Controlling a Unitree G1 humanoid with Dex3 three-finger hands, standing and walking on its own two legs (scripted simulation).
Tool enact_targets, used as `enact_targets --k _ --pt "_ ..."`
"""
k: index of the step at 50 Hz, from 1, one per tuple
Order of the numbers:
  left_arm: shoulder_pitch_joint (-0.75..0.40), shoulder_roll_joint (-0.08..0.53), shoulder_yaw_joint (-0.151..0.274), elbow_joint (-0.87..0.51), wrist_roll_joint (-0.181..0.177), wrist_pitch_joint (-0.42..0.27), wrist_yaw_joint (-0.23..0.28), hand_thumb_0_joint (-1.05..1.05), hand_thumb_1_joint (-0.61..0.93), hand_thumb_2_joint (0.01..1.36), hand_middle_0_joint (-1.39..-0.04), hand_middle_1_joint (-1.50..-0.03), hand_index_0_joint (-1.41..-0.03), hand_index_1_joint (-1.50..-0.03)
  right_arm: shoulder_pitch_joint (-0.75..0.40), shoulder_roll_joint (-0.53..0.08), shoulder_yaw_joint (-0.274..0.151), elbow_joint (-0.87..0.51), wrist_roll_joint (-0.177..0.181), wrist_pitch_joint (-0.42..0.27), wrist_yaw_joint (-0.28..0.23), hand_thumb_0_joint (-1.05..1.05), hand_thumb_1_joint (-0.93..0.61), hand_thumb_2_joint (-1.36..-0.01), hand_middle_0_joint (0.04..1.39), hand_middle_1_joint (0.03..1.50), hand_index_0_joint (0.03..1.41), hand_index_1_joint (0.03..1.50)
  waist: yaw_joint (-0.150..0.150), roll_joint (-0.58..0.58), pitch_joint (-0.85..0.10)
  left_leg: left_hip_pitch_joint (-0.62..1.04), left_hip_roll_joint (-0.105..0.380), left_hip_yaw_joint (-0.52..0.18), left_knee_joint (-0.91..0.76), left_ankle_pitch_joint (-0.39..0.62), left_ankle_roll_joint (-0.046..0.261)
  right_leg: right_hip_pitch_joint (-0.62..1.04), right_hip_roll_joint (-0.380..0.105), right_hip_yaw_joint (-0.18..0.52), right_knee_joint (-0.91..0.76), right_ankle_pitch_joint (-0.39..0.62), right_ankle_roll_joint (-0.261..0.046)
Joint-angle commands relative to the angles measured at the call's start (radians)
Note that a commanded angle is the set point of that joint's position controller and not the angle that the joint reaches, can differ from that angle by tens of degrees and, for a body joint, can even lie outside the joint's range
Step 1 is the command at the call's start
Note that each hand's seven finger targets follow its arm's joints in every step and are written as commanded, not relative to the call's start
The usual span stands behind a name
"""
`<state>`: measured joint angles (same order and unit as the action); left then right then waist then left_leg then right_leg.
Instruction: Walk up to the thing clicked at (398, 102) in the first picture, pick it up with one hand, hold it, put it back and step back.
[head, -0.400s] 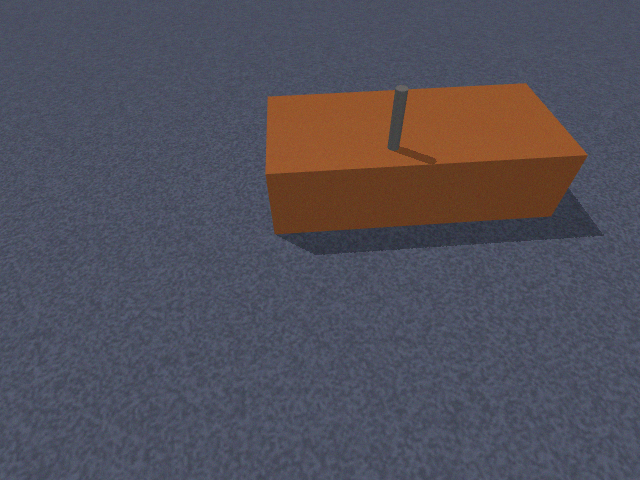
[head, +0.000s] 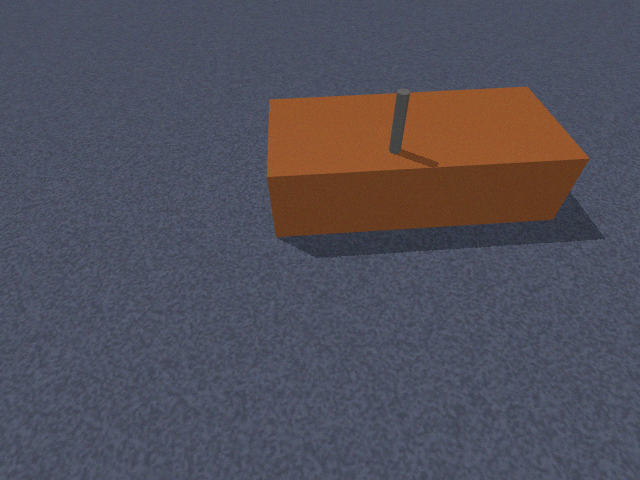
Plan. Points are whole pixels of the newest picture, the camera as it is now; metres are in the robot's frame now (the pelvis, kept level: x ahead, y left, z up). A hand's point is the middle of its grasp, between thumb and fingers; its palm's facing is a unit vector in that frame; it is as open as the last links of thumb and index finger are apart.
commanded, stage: stand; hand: right
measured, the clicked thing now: (398, 122) +1.35 -0.27 -0.33
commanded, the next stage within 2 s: walk up in 0.72 s
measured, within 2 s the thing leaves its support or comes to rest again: neither
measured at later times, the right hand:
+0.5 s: hand out of the picture +0.08 -0.25 -0.16, palm faces -0.04 +0.94 -0.33, open 7.4 cm
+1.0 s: hand out of the picture +0.07 -0.32 -0.16, palm faces +0.01 +0.93 -0.36, open 7.4 cm
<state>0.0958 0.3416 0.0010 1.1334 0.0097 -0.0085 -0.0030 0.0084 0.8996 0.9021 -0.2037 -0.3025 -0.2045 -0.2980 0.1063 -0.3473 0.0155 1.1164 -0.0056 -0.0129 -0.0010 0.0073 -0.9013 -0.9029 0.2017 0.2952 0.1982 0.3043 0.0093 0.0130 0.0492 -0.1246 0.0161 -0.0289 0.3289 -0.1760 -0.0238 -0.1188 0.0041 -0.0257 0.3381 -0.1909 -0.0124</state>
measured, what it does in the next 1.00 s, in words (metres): steps on the spot: right foot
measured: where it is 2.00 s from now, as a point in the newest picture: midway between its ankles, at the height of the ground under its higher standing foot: (366, 406)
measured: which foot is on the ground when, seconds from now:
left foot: down 0.00-1.00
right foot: down 0.00-0.82, up 0.84-0.98, down 1.00-1.00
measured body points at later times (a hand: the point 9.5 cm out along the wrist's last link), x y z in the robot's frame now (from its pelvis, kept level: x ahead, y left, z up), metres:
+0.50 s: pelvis +0.00 +0.00 +0.00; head +0.02 +0.00 +0.45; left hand +0.08 +0.30 -0.13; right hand +0.08 -0.29 -0.14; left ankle +0.00 +0.14 -0.75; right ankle +0.00 -0.11 -0.75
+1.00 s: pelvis +0.04 -0.04 -0.01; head +0.06 -0.05 +0.44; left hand +0.13 +0.30 -0.11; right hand +0.07 -0.37 -0.14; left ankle +0.00 +0.13 -0.75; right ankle +0.09 -0.16 -0.74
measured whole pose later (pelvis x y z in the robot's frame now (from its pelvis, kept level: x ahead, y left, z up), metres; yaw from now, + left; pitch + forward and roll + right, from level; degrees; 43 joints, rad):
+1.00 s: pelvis +0.04 -0.04 -0.01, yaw -1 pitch -2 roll +2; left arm 0.18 0.44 0.09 1.00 0.04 -0.02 -0.08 0.01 0.90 0.90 -0.20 -0.30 -0.20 -0.30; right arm 0.27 -0.41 -0.08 1.02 -0.04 -0.04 0.05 0.01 -0.90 -0.90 0.21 0.30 0.20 0.30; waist -0.02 -0.02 0.06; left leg -0.08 0.03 -0.02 0.41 -0.31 0.00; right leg -0.32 -0.06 0.01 0.60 -0.36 -0.01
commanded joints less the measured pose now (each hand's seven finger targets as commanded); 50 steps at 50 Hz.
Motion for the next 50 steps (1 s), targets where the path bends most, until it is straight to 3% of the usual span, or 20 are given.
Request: enact_targets --k 1,8,18,29,35,36,37,38,40,41,42,43,44,46,48,49,50 --pt "-0.038 0.215 0.04 -0.054 -0.003 -0.025 0.01 0.0 0.9 0.9 -0.2 -0.3 -0.2 -0.3 -0.021 -0.204 -0.043 -0.054 -0.004 -0.021 -0.012 0.0 -0.9 -0.9 0.2 0.3 0.2 0.3 -0.005 -0.016 -0.073 0.003 0.104 -0.082 -0.046 0.108 0.042 0.018 -0.131 0.111 -0.064 0.107 -0.017" --pt "-0.038 0.217 0.039 -0.059 -0.001 -0.028 0.011 0.0 0.9 0.9 -0.2 -0.3 -0.2 -0.3 -0.024 -0.202 -0.041 -0.059 -0.003 -0.023 -0.013 0.0 -0.9 -0.9 0.2 0.3 0.2 0.3 -0.005 -0.014 -0.106 0.015 0.113 -0.079 -0.033 0.193 0.047 0.059 -0.138 0.107 -0.048 0.198 -0.015" --pt "-0.029 0.211 0.039 -0.053 -0.002 -0.021 0.01 0.0 0.9 0.9 -0.2 -0.3 -0.2 -0.3 -0.021 -0.209 -0.041 -0.051 -0.003 -0.021 -0.014 0.0 -0.9 -0.9 0.2 0.3 0.2 0.3 -0.002 -0.006 -0.073 0.006 0.109 -0.085 -0.054 0.136 0.041 0.033 -0.132 0.104 -0.057 0.124 -0.017" --pt "-0.028 0.215 0.038 -0.057 -0.003 -0.025 0.012 0.0 0.9 0.9 -0.2 -0.3 -0.2 -0.3 -0.024 -0.21 -0.042 -0.052 -0.002 -0.023 -0.013 0.0 -0.9 -0.9 0.2 0.3 0.2 0.3 -0.002 -0.013 -0.092 0.024 0.112 -0.081 -0.047 0.18 0.043 0.053 -0.137 0.106 -0.059 0.181 -0.015" --pt "-0.029 0.214 0.038 -0.057 -0.003 -0.024 0.011 0.0 0.9 0.9 -0.2 -0.3 -0.2 -0.3 -0.016 -0.212 -0.042 -0.048 -0.005 -0.022 -0.013 0.0 -0.9 -0.9 0.2 0.3 0.2 0.3 -0.002 -0.008 -0.064 0.003 0.11 -0.084 -0.058 0.135 0.042 0.042 -0.138 0.109 -0.069 0.138 -0.015" --pt "0.031 0.313 0.109 -0.127 0.019 -0.036 -0.023 0.0 0.9 0.9 -0.2 -0.3 -0.2 -0.3 0.051 -0.3 -0.107 -0.105 -0.021 -0.039 0.008 0.0 -0.9 -0.9 0.2 0.3 0.2 0.3 -0.002 -0.036 -0.171 0.012 0.072 -0.102 0.028 -0.385 0.119 0.058 -0.083 0.092 0.025 -0.359 -0.053" --pt "0.02 0.305 0.114 -0.128 0.03 -0.034 -0.034 0.0 0.9 0.9 -0.2 -0.3 -0.2 -0.3 0.066 -0.307 -0.118 -0.097 -0.032 -0.044 0.016 0.0 -0.9 -0.9 0.2 0.3 0.2 0.3 -0.008 -0.015 -0.099 -0.048 0.092 -0.144 0.025 -0.528 0.134 -0.05 -0.095 0.123 0.072 -0.491 -0.069" --pt "-0.016 0.289 0.117 -0.142 0.032 -0.032 -0.04 0.0 0.9 0.9 -0.2 -0.3 -0.2 -0.3 0.066 -0.307 -0.12 -0.103 -0.035 -0.043 0.02 0.0 -0.9 -0.9 0.2 0.3 0.2 0.3 -0.018 0.012 -0.015 -0.083 0.099 -0.174 -0.001 -0.581 0.14 -0.164 -0.087 0.124 0.096 -0.525 -0.067" --pt "-0.066 0.247 0.116 -0.186 0.032 -0.033 -0.052 0.0 0.9 0.9 -0.2 -0.3 -0.2 -0.3 0.102 -0.309 -0.135 -0.118 -0.035 -0.049 0.027 0.0 -0.9 -0.9 0.2 0.3 0.2 0.3 -0.046 0.053 0.074 -0.019 0.185 -0.305 -0.09 -0.595 0.19 -0.363 -0.053 0.064 0.226 -0.404 -0.045" --pt "-0.111 0.229 0.114 -0.208 0.034 -0.033 -0.055 0.0 0.9 0.9 -0.2 -0.3 -0.2 -0.3 0.13 -0.336 -0.151 -0.118 -0.034 -0.055 0.025 0.0 -0.9 -0.9 0.2 0.3 0.2 0.3 -0.069 0.132 0.125 0.047 0.279 -0.428 -0.166 -0.549 0.24 -0.475 -0.024 0.01 0.394 -0.253 -0.022" --pt "-0.129 0.236 0.113 -0.233 0.034 -0.036 -0.057 0.0 0.9 0.9 -0.2 -0.3 -0.2 -0.3 0.178 -0.353 -0.163 -0.124 -0.035 -0.064 0.023 0.0 -0.9 -0.9 0.2 0.3 0.2 0.3 -0.099 0.114 0.102 0.164 0.34 -0.501 -0.195 -0.461 0.289 -0.571 -0.054 0.067 0.432 -0.297 -0.016" --pt "-0.116 0.241 0.111 -0.248 0.03 -0.044 -0.059 0.0 0.9 0.9 -0.2 -0.3 -0.2 -0.3 0.17 -0.363 -0.172 -0.138 -0.031 -0.068 0.019 0.0 -0.9 -0.9 0.2 0.3 0.2 0.3 -0.086 0.101 0.072 0.24 0.374 -0.513 -0.194 -0.403 0.309 -0.598 -0.101 0.11 0.414 -0.301 -0.02" --pt "-0.111 0.252 0.112 -0.253 0.028 -0.05 -0.065 0.0 0.9 0.9 -0.2 -0.3 -0.2 -0.3 0.17 -0.35 -0.169 -0.154 -0.029 -0.07 0.02 0.0 -0.9 -0.9 0.2 0.3 0.2 0.3 -0.08 0.085 0.043 0.225 0.354 -0.483 -0.189 -0.406 0.297 -0.562 -0.113 0.13 0.419 -0.3 -0.014" --pt "-0.045 0.258 0.12 -0.248 0.022 -0.046 -0.081 0.0 0.9 0.9 -0.2 -0.3 -0.2 -0.3 0.088 -0.352 -0.171 -0.196 -0.036 -0.066 0.026 0.0 -0.9 -0.9 0.2 0.3 0.2 0.3 -0.04 0.153 0.008 0.105 0.29 -0.346 -0.173 -0.432 0.255 -0.4 -0.115 0.113 0.335 -0.305 -0.009" --pt "0.078 0.256 0.129 -0.211 0.023 -0.051 -0.081 0.0 0.9 0.9 -0.2 -0.3 -0.2 -0.3 -0.021 -0.332 -0.167 -0.23 -0.034 -0.058 0.036 0.0 -0.9 -0.9 0.2 0.3 0.2 0.3 0.037 0.191 -0.029 -0.041 0.2 -0.186 -0.077 -0.327 0.199 -0.139 -0.091 0.053 0.189 -0.168 -0.018" --pt "0.181 0.254 0.139 -0.17 0.025 -0.052 -0.075 0.0 0.9 0.9 -0.2 -0.3 -0.2 -0.3 -0.06 -0.307 -0.159 -0.246 -0.034 -0.053 0.039 0.0 -0.9 -0.9 0.2 0.3 0.2 0.3 0.096 0.147 -0.062 -0.146 0.131 -0.082 0.035 -0.296 0.163 0.047 -0.05 -0.011 0.143 -0.039 -0.009" --pt "0.3 0.285 0.158 -0.128 0.027 -0.054 -0.063 0.0 0.9 0.9 -0.2 -0.3 -0.2 -0.3 -0.061 -0.263 -0.147 -0.256 -0.038 -0.048 0.04 0.0 -0.9 -0.9 0.2 0.3 0.2 0.3 0.145 0.039 -0.097 -0.295 0.074 -0.015 0.209 -0.289 0.133 0.256 -0.015 -0.042 0.133 -0.025 -0.004"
